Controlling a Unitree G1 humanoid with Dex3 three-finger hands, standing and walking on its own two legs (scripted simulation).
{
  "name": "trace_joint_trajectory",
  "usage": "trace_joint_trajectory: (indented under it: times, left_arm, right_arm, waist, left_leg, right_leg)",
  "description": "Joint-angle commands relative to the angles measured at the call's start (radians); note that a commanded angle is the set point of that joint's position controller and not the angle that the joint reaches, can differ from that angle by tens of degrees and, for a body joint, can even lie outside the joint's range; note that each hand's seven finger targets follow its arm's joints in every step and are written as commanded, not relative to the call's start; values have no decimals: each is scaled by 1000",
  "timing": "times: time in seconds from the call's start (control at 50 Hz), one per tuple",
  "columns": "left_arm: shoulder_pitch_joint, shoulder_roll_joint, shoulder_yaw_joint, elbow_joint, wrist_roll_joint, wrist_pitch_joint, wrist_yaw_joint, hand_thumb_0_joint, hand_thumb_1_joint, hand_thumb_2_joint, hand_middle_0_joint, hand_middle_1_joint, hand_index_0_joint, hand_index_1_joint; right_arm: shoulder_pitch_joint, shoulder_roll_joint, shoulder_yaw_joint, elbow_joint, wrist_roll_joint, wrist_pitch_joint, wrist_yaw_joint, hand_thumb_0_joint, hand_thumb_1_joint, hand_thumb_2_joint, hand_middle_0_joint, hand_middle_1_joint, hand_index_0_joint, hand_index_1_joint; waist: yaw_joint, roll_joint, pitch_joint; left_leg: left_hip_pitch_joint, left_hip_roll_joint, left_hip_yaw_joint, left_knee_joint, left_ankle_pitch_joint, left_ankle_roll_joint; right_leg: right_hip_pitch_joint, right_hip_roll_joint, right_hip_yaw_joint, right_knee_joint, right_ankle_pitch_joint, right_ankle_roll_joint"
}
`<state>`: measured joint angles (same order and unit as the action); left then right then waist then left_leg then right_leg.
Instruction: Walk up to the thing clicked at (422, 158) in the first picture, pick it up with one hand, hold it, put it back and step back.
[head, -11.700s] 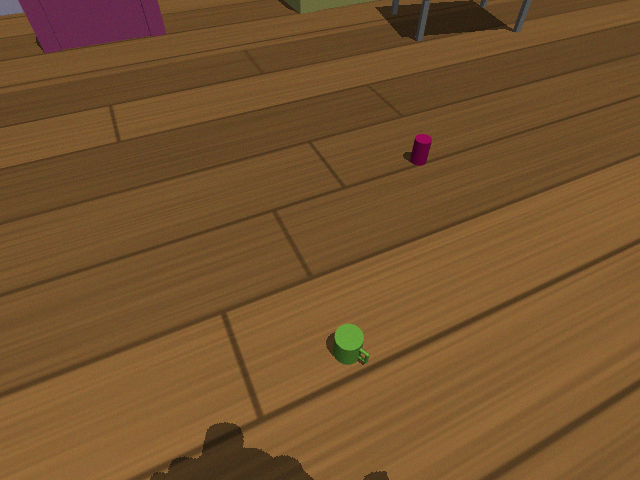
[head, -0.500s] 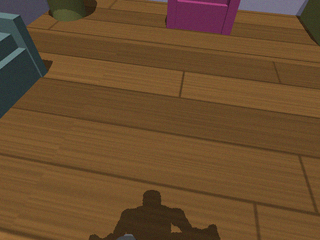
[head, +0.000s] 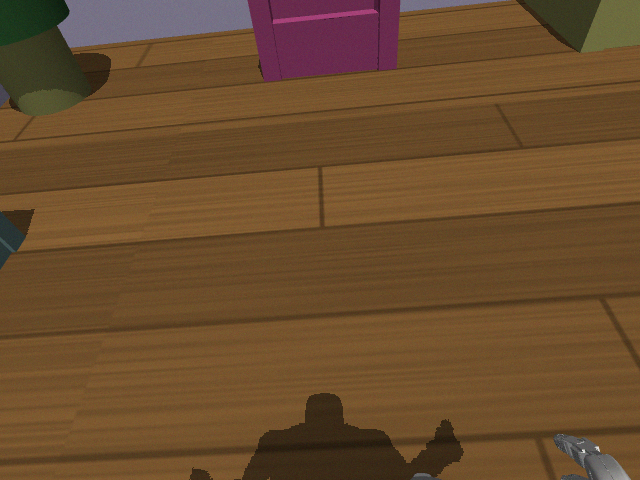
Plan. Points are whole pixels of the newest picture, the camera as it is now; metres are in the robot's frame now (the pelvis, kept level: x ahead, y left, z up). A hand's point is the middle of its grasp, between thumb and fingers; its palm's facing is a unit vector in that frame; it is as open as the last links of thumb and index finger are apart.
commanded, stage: walk up
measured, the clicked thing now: out of the picture +0.48 -1.30 -0.67
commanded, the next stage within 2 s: none
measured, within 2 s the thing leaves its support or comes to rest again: neither
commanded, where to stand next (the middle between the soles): +0.23 +0.05 m, yaw -89 degrees
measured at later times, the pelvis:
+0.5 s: pelvis +0.18 +0.15 +0.03, yaw -29 degrees
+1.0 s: pelvis +0.26 +0.19 +0.01, yaw -57 degrees
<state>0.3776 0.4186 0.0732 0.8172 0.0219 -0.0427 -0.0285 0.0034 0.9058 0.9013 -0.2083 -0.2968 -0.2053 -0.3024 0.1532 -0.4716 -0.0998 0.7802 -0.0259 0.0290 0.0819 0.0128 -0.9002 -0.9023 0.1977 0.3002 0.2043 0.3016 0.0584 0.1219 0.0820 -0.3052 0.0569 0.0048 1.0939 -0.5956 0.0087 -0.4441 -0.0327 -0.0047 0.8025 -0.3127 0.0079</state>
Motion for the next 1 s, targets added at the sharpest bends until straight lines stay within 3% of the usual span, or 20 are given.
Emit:
trace_joint_trajectory:
  times: [0.0,0.06,0.18,0.24,0.26,0.28,0.3,0.32,0.4,0.58,0.68,0.74,0.76,0.78,0.8,0.84,0.88,0.94,0.96,0.98]
  left_arm:
    - [16,326,79,-93,-13,-33,64,0,900,900,-200,-300,-200,-300]
    - [15,331,82,-113,-8,-36,75,0,900,900,-200,-300,-200,-300]
    - [51,368,97,-154,-2,-44,96,0,900,900,-200,-300,-200,-300]
    - [-99,323,77,-197,4,-21,99,0,900,900,-200,-300,-200,-300]
    - [-113,235,51,-207,4,-16,107,0,900,900,-200,-300,-200,-300]
    - [-55,133,23,-208,1,-9,119,0,900,900,-200,-300,-200,-300]
    - [59,192,36,-176,3,-5,126,0,900,900,-200,-300,-200,-300]
    - [50,257,47,-135,12,-6,120,0,900,900,-200,-300,-200,-300]
    - [69,239,64,-61,-16,22,38,0,900,900,-200,-300,-200,-300]
    - [-155,190,44,-196,2,79,-42,0,900,900,-200,-300,-200,-300]
    - [-189,189,44,-211,2,83,-43,0,900,900,-200,-300,-200,-300]
    - [-4,220,68,-162,15,78,-27,0,900,900,-200,-300,-200,-300]
    - [44,264,84,-149,3,75,-18,0,900,900,-200,-300,-200,-300]
    - [-6,334,99,-182,-4,77,-9,0,900,900,-200,-300,-200,-300]
    - [-114,324,90,-230,-9,78,-1,0,900,900,-200,-300,-200,-300]
    - [-245,264,58,-260,-11,85,13,0,900,900,-200,-300,-200,-300]
    - [-231,247,64,-268,7,85,6,0,900,900,-200,-300,-200,-300]
    - [-306,218,59,-305,13,97,-17,0,900,900,-200,-300,-200,-300]
    - [-314,124,34,-329,10,97,-15,0,900,900,-200,-300,-200,-300]
    - [-261,163,45,-315,26,106,-7,0,900,900,-200,-300,-200,-300]
  right_arm:
    - [-34,-169,-32,-137,29,-45,2,0,-900,-900,200,300,200,300]
    - [26,-178,-39,-130,15,-21,10,0,-900,-900,200,300,200,300]
    - [-67,-163,-51,-206,-14,-8,32,0,-900,-900,200,300,200,300]
    - [126,-151,-67,-155,-2,-19,11,0,-900,-900,200,300,200,300]
    - [237,-191,-84,-124,-16,-25,-2,0,-900,-900,200,300,200,300]
    - [242,-248,-91,-130,-27,-30,-18,0,-900,-900,200,300,200,300]
    - [98,-299,-90,-178,-4,-31,-21,0,-900,-900,200,300,200,300]
    - [11,-303,-91,-180,21,-31,-23,0,-900,-900,200,300,200,300]
    - [-32,-199,-50,-133,13,-53,-45,0,-900,-900,200,300,200,300]
    - [130,-214,-57,-100,29,-78,-94,0,-900,-900,200,300,200,300]
    - [161,-216,-66,-111,23,-68,-95,0,-900,-900,200,300,200,300]
    - [91,-219,-64,-139,45,-68,-94,0,-900,-900,200,300,200,300]
    - [94,-169,-47,-154,61,-65,-86,0,-900,-900,200,300,200,300]
    - [46,-113,-29,-184,75,-68,-87,0,-900,-900,200,300,200,300]
    - [63,-150,-36,-173,67,-64,-96,0,-900,-900,200,300,200,300]
    - [138,-152,-32,-115,79,-69,-93,0,-900,-900,200,300,200,300]
    - [205,-152,-30,-72,58,-70,-109,0,-900,-900,200,300,200,300]
    - [387,-151,-41,-20,32,-84,-133,0,-900,-900,200,300,200,300]
    - [400,-241,-64,-33,2,-91,-144,0,-900,-900,200,300,200,300]
    - [314,-338,-88,-81,7,-96,-152,0,-900,-900,200,300,200,300]
  waist:
    - [-58,-270,-66]
    - [-75,-324,-89]
    - [-46,-264,-78]
    - [-184,-282,-111]
    - [-257,-145,-127]
    - [-219,139,-117]
    - [-129,138,-101]
    - [-88,73,-57]
    - [-48,95,-53]
    - [-99,11,-70]
    - [-110,29,-91]
    - [15,2,-173]
    - [62,-143,-215]
    - [69,-407,-194]
    - [18,-344,-158]
    - [-66,-234,-131]
    - [-66,-291,-153]
    - [-159,-205,-151]
    - [-178,56,-111]
    - [-132,96,-98]
  left_leg:
    - [-381,-3,-144,44,-8,-20]
    - [-248,-17,-100,-70,122,-29]
    - [-227,-17,-85,-256,227,-43]
    - [209,-74,-23,-455,335,-16]
    - [396,-28,-90,-559,291,12]
    - [354,230,-389,-718,117,43]
    - [186,425,-687,-896,-110,144]
    - [52,437,-726,-944,-154,206]
    - [53,255,-237,-765,216,168]
    - [252,320,44,-675,811,68]
    - [246,289,166,-573,844,16]
    - [45,222,266,-298,979,-55]
    - [-140,131,293,-81,776,-98]
    - [-402,-64,227,133,114,-125]
    - [-309,23,1,131,-92,-105]
    - [-227,53,-35,-96,-15,-48]
    - [-100,-12,68,-225,112,-22]
    - [230,-32,58,-579,342,13]
    - [293,208,-266,-718,374,46]
    - [187,522,-497,-777,415,146]
  right_leg:
    - [329,-227,652,-505,-90,-259]
    - [206,-139,496,-455,-1,-208]
    - [146,-129,489,-385,-33,-211]
    - [-150,-36,346,-164,195,-129]
    - [-324,62,271,36,127,-68]
    - [-416,178,153,256,-243,-50]
    - [-382,105,111,388,-290,-31]
    - [-285,40,101,476,-233,-35]
    - [-162,-29,60,342,-80,-5]
    - [-100,-31,-24,59,-19,-9]
    - [25,9,-87,-94,-20,-37]
    - [389,60,-87,-304,22,-112]
    - [542,-20,109,-373,93,-202]
    - [554,-224,532,-349,324,-374]
    - [355,-302,596,-385,313,-413]
    - [325,-161,330,-296,379,-260]
    - [198,-108,305,-276,359,-221]
    - [-93,4,225,-62,290,-141]
    - [-283,130,157,154,12,-69]
    - [-319,83,158,302,-227,-14]
